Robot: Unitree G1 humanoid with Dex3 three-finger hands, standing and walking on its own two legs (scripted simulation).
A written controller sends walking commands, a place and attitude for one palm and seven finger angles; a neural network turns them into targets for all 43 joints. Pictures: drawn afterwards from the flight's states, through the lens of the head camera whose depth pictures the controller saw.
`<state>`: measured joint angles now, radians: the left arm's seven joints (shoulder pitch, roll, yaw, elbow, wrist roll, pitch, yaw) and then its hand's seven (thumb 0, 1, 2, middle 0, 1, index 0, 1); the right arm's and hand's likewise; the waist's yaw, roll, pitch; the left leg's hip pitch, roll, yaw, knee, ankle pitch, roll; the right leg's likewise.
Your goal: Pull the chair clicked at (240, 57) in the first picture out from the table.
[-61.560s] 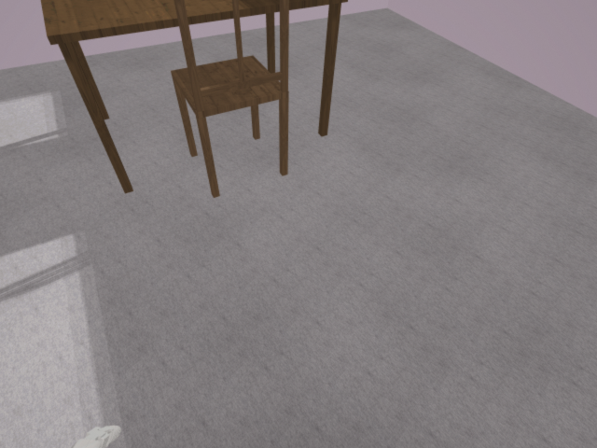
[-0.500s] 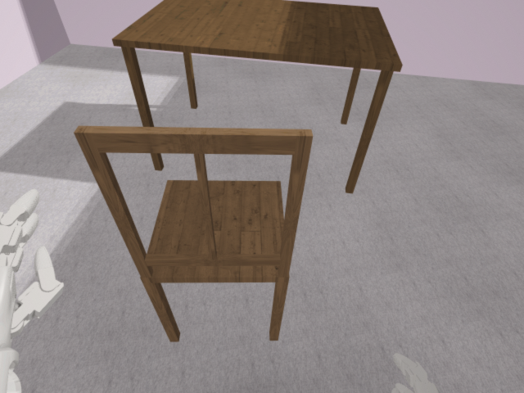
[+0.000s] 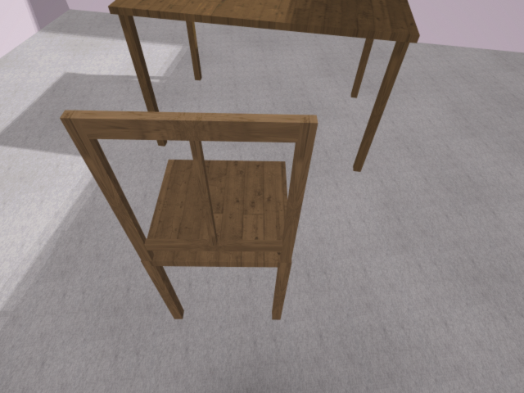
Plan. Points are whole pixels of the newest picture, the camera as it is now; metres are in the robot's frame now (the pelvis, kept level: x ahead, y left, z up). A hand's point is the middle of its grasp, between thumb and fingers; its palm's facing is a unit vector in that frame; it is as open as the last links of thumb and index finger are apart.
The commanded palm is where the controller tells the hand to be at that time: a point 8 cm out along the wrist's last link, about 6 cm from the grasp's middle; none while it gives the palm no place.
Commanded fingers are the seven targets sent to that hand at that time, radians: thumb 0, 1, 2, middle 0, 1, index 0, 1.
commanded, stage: let the arm hang, fingers relaxed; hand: left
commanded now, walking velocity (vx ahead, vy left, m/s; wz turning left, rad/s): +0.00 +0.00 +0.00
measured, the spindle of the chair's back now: (206, 200) +0.48 +0.15 -0.05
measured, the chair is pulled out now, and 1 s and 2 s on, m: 0.68 0.68 0.68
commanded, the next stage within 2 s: look to check the result in 0.58 s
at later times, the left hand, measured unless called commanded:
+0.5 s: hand out of the picture +0.01 +0.14 -0.18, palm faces +0.00 -0.99 -0.15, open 7.3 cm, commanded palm none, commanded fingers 0.00 0.90 0.90 -0.20 -0.30 -0.20 -0.30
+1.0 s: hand out of the picture +0.01 +0.14 -0.17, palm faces +0.02 -0.98 -0.18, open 7.4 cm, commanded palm none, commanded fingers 0.00 0.90 0.90 -0.20 -0.30 -0.20 -0.30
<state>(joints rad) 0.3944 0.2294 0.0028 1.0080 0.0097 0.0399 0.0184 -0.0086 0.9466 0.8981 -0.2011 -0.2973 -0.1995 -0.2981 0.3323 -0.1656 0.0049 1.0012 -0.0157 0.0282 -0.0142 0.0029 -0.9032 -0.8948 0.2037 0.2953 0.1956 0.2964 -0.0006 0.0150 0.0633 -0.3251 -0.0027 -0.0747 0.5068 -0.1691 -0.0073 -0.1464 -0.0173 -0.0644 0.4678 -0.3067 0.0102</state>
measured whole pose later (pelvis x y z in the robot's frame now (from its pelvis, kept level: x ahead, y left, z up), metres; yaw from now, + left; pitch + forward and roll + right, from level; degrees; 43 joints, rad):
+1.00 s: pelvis +0.02 -0.02 +0.00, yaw -1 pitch -2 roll +0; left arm 0.33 0.13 0.00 1.07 0.00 0.01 0.03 0.00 0.91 0.90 -0.20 -0.30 -0.20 -0.30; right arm 0.30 -0.13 0.00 1.09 -0.01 0.01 -0.04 0.00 -0.91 -0.89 0.20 0.30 0.19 0.30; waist -0.01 0.01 0.06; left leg -0.26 0.02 -0.06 0.48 -0.19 -0.04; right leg -0.09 0.00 -0.05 0.46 -0.34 -0.02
